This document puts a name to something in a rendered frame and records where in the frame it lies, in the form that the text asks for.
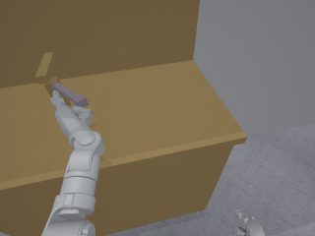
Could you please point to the tap lever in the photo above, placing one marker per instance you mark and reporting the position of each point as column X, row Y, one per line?
column 79, row 100

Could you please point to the counter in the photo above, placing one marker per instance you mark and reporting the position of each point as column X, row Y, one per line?
column 166, row 133

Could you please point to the right robot hand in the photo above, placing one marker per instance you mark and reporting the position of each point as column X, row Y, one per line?
column 253, row 228

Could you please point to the robot left forearm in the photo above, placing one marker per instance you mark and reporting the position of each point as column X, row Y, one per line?
column 77, row 196

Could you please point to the left robot hand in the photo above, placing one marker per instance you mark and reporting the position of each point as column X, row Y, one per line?
column 66, row 116

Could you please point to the robot left upper arm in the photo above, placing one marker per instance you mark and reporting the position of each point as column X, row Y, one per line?
column 79, row 227

